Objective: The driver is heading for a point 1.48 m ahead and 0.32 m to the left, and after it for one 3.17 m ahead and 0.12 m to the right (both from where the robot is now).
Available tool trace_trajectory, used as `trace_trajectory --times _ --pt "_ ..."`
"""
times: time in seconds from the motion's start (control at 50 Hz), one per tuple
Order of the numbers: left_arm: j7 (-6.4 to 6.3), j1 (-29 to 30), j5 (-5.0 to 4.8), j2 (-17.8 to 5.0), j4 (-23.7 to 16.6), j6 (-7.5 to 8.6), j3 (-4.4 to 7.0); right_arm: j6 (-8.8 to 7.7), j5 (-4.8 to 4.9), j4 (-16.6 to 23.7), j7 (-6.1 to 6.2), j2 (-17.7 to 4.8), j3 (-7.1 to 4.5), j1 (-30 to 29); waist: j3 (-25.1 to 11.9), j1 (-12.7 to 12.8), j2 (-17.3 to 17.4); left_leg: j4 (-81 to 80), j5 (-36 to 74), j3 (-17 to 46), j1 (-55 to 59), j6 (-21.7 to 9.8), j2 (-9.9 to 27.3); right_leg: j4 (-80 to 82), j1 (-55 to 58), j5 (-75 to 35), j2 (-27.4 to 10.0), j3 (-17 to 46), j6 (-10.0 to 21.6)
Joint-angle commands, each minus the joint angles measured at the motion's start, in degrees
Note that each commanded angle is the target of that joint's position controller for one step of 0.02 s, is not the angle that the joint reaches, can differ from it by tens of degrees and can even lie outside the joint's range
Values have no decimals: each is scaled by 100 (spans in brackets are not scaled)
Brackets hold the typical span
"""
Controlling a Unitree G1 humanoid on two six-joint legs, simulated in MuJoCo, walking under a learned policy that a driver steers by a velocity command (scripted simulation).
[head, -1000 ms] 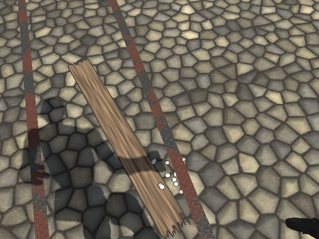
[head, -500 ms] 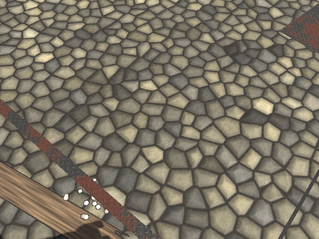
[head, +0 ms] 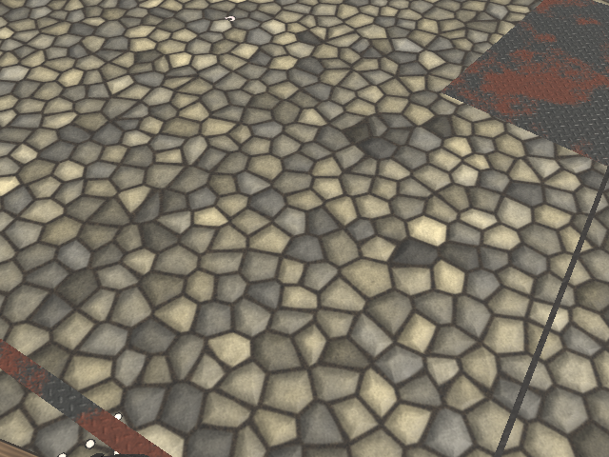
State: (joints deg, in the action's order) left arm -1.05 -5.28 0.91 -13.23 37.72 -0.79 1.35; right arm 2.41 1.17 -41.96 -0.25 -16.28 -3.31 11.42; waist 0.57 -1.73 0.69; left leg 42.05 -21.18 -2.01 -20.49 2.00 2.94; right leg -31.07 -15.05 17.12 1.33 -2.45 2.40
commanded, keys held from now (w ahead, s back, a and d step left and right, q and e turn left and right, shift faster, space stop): q+shift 0.32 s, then shift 0.68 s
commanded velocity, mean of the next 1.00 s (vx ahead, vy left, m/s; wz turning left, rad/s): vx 0.00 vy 0.00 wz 0.40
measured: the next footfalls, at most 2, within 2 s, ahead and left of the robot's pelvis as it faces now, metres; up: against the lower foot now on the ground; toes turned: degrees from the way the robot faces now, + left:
left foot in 0.04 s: +0.02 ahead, +0.12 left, +0.00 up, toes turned +6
right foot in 0.44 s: +0.12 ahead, -0.09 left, +0.00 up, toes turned +27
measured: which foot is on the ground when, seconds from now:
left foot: up 0.00-0.02, down 0.04-0.44, up 0.46-0.76, down 0.78-1.00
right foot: down 0.00-0.06, up 0.08-0.42, down 0.44-1.00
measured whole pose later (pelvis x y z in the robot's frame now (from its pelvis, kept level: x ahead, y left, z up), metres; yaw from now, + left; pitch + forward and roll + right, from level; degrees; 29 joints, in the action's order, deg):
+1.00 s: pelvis +0.02 +0.02 +0.00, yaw +25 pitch -1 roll -1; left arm -0.8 -10.9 0.8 -14.6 45.7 0.5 2.1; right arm 0.4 -1.0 -38.9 0.6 -12.9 -1.2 11.9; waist 1.4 1.0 -0.7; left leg 30.7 -18.9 3.1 -10.9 -0.6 -1.1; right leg -28.6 -12.7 15.1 -0.8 2.5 -2.5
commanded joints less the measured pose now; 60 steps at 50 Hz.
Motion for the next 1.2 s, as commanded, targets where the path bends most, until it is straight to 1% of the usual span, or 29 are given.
trace_trajectory --times 0.02,0.04,0.06,0.08,0.1,0.12,0.16,0.2,0.28,0.42,0.44,0.46,0.48,0.5,0.52,0.54,0.56,0.66,0.7,0.74,0.78,0.8,0.84,1.06,1.08,1.12,1.14,1.16,1.2 --pt "-135 -84 -110 -1262 -204 -26 450 -122 25 547 -51 -624 -174 -172 -227 177 -760 -579 268 -210 -188 -241 -84 509 623 -2305 -1809 1185 937" --pt "-166 -137 -143 -1203 -167 -37 460 -133 5 534 -61 -653 -192 -41 -262 116 -628 -1066 921 -113 76 -383 -109 240 552 -2049 -1637 971 692" --pt "-189 -214 -99 -1073 -180 -20 466 -144 -20 546 -25 -941 -281 99 -334 164 -11 -1466 2374 589 508 -653 197 -513 179 -1271 -1205 507 273" --pt "-179 -56 80 -848 -424 31 427 -176 -16 596 52 -1537 -450 216 -393 323 1411 -1720 4028 2313 1202 -1416 1202 -1817 -1037 -70 -215 -289 -362" --pt "-188 733 100 -789 -661 74 383 -228 -153 600 35 -1491 -451 673 -475 -299 1761 -2275 4189 3540 1780 -2293 1783 -2987 -2225 2169 449 268 -551" --pt "-155 688 11 -841 -643 100 420 -316 -234 612 41 -1387 -415 708 -646 -247 1137 -2275 3857 3333 1979 -2270 1715 -3735 -2453 2190 257 773 -526" --pt "-123 399 -63 -853 -484 81 453 -338 -35 749 119 -1220 -408 97 -518 122 433 -2078 3596 2561 1836 -1704 1166 -3638 -2577 1356 62 903 -531" --pt "-111 425 -35 -770 -470 108 449 -203 64 878 234 -1069 -372 -193 -589 218 458 -2058 3481 2257 1575 -1469 803 -3024 -2183 785 73 824 -638" --pt "-21 384 -112 -599 -362 191 390 -37 41 991 316 -1214 -477 -85 -774 136 631 -1936 3058 2391 1495 -1369 557 -1594 -1580 378 320 805 -746" --pt "125 -228 -127 -877 -90 296 498 62 76 1163 243 -1038 -385 -405 -794 235 1055 -1443 2180 2799 892 -986 302 777 77 -789 202 598 -494" --pt "106 -254 -69 -1021 -99 301 539 51 17 1144 245 -867 -322 -235 -769 155 780 -1139 1332 2661 556 -765 66 1025 520 -1104 -264 989 -303" --pt "73 -167 38 -1369 -249 284 571 28 -139 1121 218 -534 -203 106 -780 -91 -547 55 -441 1909 -37 -446 -622 1325 890 -1871 -1451 2310 164" --pt "100 -140 226 -1600 -187 293 609 -39 -99 1320 235 -792 -288 27 -372 -193 -1764 1146 -1823 1382 -998 -184 -1026 1548 549 -2214 -2253 3748 1181" --pt "106 -21 141 -1312 -282 339 539 -76 -109 1152 260 -1218 -406 131 -299 -111 -1176 2110 -1591 1504 -1114 -19 -734 1535 441 -1907 -2314 3669 1479" --pt "84 78 53 -1083 -272 343 471 -62 -78 1030 247 -1365 -466 20 -230 -79 -762 2458 -1185 1473 -1090 62 -684 1396 343 -1692 -1975 2976 1270" --pt "68 138 -20 -999 -261 329 433 -21 -86 922 258 -1192 -435 25 -228 -88 -581 2532 -921 1426 -1054 155 -657 1330 366 -1455 -1622 2505 1034" --pt "45 146 -87 -949 -216 315 399 -1 -94 931 255 -1020 -378 -36 -181 -20 -623 2553 -679 1417 -1115 234 -644 1287 429 -1617 -1507 2305 1000" --pt "-19 -162 -44 -938 -14 181 355 -43 -78 1027 166 -366 -80 -429 -480 237 -1098 450 -633 598 -173 352 -316 1076 725 -2387 -1110 1440 947" --pt "1 -368 -66 -1091 53 124 390 -49 -29 980 156 -456 -97 -423 -543 353 -1209 -349 -467 385 194 325 -351 966 798 -2522 -1200 1539 1011" --pt "17 -339 -153 -1026 96 100 340 -56 -42 782 146 -440 -109 -85 -527 146 -1095 -1825 694 237 880 162 -422 770 639 -2555 -1145 1476 861" --pt "52 -689 -93 -856 198 210 260 -61 -160 829 186 -774 -133 -16 -662 252 -483 -2169 2240 929 1883 -197 145 551 40 -1849 -915 1262 247" --pt "87 -862 21 -637 184 299 202 -51 -232 795 198 -1090 -196 -161 -699 562 601 -1777 2543 1306 1691 -577 537 432 -101 -840 -379 670 -131" --pt "80 -389 82 -721 222 305 193 -127 -262 835 92 -398 -24 -348 -482 306 515 -1912 1354 1268 982 -707 389 481 393 -656 -304 562 -469" --pt "-37 -484 -42 -727 649 153 231 -329 -200 636 102 -367 41 29 -54 251 158 -1834 1648 1069 681 -491 91 407 576 -1297 -362 617 -479" --pt "-45 -606 -59 -697 734 139 228 -308 -171 554 120 -471 -1 255 -305 195 286 -1974 552 1104 872 -596 54 140 530 -388 -121 316 -479" --pt "9 -191 -198 -731 557 223 256 -255 -56 445 132 -984 -167 820 311 -169 895 -2935 -2960 2541 1029 -1268 855 -991 -1026 1091 140 -108 -389" --pt "42 281 -315 -793 315 324 270 -318 -39 397 147 -1129 -202 1000 848 -329 1098 -3479 -3500 3555 899 -1660 1431 -1697 -1826 1331 -124 234 -224" --pt "83 489 -402 -840 164 440 296 -439 -54 355 165 -1082 -191 1044 1132 -316 1058 -3661 -3221 4016 1128 -1855 1757 -2235 -2599 1411 -416 567 -51" --pt "181 304 -372 -790 207 650 284 -623 -41 391 160 -792 -129 895 842 -161 696 -3472 -2076 3614 1974 -1735 1707 -2291 -3257 857 -763 733 140"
